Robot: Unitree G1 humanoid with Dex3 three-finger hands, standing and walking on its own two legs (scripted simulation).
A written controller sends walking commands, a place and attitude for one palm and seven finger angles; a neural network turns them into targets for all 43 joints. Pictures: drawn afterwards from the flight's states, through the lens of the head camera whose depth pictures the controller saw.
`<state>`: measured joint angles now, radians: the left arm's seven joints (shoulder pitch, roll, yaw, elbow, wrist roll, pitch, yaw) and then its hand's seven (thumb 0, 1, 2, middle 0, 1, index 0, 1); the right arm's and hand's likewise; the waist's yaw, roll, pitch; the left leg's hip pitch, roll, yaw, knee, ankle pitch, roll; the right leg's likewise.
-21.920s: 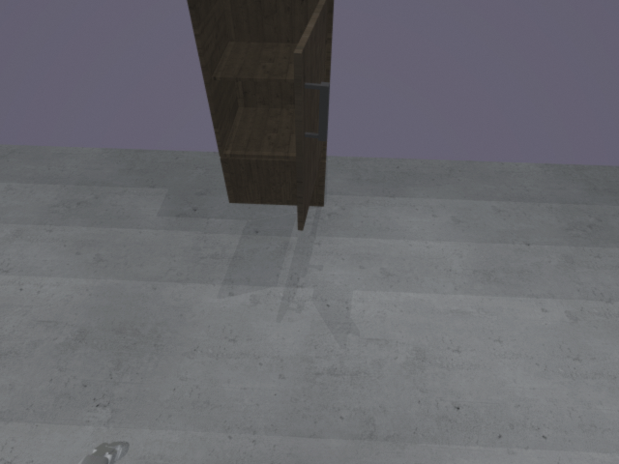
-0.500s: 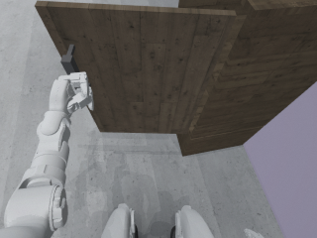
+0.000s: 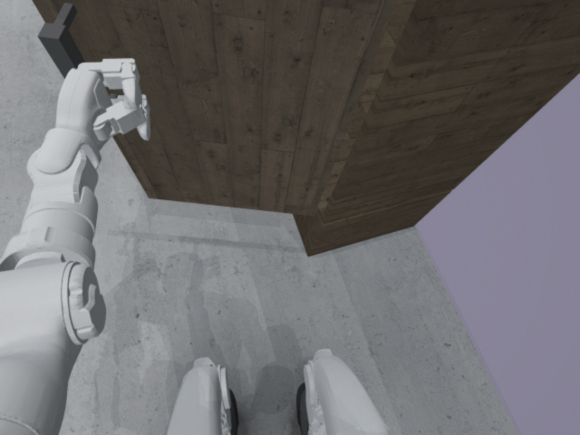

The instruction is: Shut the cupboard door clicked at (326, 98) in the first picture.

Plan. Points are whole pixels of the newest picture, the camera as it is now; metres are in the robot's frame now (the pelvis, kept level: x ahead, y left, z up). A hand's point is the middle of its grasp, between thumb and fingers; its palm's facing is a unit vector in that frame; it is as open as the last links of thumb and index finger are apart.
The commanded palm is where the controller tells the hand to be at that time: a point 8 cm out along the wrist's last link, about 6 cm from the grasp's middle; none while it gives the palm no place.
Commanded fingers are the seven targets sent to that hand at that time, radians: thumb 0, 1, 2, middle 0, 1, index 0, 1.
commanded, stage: push the door shut along its arc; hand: left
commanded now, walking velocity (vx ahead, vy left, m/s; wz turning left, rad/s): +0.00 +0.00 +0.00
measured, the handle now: (88, 74) +0.59 +0.22 +0.06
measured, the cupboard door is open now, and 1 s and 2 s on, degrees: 68 56 55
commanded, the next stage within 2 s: pull the fist back off the door in 0.80 s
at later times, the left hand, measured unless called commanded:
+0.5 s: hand (160, 77) +0.57 +0.12 +0.08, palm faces -0.33 -0.94 -0.02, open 3.1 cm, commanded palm +0.58 +0.15 +0.07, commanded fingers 0.00 0.90 0.90 -1.30 -1.50 -1.30 -1.50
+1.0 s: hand (173, 52) +0.61 +0.10 +0.08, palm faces -0.17 -0.98 +0.10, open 3.1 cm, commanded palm +0.60 +0.10 +0.07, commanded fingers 0.00 0.90 0.90 -1.30 -1.50 -1.30 -1.50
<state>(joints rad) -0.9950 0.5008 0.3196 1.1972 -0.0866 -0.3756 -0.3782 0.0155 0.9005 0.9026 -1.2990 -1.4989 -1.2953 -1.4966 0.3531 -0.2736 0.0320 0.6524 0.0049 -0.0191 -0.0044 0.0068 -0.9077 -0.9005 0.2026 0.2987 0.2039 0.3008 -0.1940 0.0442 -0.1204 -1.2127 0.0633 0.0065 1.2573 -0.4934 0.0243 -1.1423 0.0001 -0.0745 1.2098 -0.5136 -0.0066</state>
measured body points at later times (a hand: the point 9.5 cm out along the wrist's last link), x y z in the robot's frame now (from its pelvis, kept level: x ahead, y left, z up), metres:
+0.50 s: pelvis +0.00 +0.00 -0.01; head +0.18 +0.02 +0.40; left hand +0.58 +0.17 +0.08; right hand -0.02 -0.26 -0.11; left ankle +0.04 +0.11 -0.62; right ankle +0.03 -0.12 -0.62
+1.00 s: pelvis +0.00 +0.01 -0.03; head +0.20 +0.03 +0.37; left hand +0.62 +0.16 +0.08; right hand -0.05 -0.25 -0.12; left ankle +0.04 +0.11 -0.62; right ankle +0.03 -0.12 -0.62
